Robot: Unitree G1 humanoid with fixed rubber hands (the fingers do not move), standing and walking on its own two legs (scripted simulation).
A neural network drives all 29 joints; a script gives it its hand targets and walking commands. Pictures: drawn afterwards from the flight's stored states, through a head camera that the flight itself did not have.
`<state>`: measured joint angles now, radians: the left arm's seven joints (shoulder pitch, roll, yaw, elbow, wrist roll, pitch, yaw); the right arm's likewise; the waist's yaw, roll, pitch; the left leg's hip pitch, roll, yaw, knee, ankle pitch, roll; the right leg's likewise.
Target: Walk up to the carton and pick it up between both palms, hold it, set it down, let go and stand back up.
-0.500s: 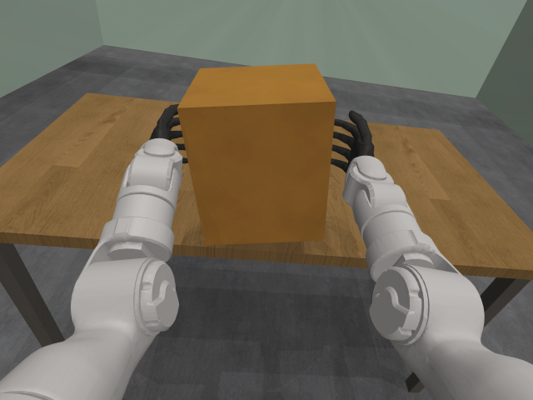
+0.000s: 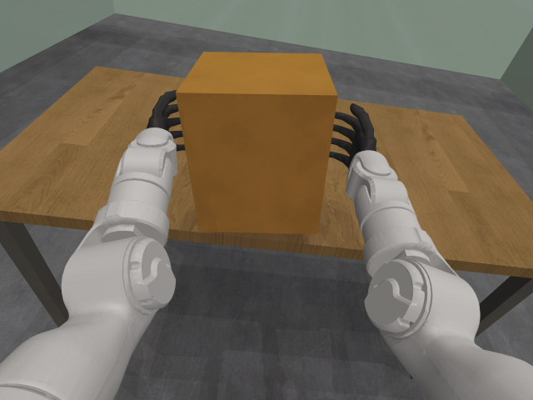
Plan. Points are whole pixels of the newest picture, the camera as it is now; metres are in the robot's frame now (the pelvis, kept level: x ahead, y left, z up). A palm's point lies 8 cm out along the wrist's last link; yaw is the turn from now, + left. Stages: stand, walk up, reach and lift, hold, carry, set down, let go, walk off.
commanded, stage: set down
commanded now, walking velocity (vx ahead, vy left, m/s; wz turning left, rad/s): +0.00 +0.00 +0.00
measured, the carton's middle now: (260, 142) +0.51 +0.02 +0.16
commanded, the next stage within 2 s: none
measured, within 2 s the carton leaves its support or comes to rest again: neither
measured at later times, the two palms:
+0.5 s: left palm (181, 139) +0.44 +0.15 +0.19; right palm (372, 171) +0.42 -0.15 +0.18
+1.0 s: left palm (182, 157) +0.44 +0.15 +0.16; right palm (365, 197) +0.40 -0.15 +0.14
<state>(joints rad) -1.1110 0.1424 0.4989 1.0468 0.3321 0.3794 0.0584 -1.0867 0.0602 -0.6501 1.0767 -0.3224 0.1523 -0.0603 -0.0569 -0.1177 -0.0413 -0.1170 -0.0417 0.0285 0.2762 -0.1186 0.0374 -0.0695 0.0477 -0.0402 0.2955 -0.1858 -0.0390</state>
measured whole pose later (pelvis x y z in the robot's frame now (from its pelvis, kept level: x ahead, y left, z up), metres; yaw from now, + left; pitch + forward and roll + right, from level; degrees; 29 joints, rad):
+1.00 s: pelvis +0.00 +0.02 +0.00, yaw -2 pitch +0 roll +0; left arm -1.04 0.01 0.59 1.02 0.42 0.23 0.04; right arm -0.89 0.13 -0.76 0.88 -0.45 0.05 0.00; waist -0.02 -0.02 -0.03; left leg -0.17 -0.05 0.07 0.28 -0.12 0.06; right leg -0.13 0.04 -0.01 0.29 -0.17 -0.02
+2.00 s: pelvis +0.00 +0.01 +0.00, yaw -3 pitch +1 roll +0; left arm -0.99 0.02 0.60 0.94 0.42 0.17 0.02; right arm -0.92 0.14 -0.75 0.89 -0.46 0.03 0.04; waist -0.03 -0.05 0.00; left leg -0.17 -0.03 0.08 0.28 -0.12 0.05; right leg -0.14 0.05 -0.02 0.29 -0.16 -0.02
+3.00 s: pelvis +0.01 -0.02 -0.01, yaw -1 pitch +10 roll +0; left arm -1.12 0.47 0.06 0.93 -0.23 0.39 0.04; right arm -1.08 -0.39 0.05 0.97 0.44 0.29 -0.13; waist -0.02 -0.05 -0.19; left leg -0.38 0.00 0.04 0.37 -0.16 0.01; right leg -0.32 0.08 -0.05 0.35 -0.20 -0.06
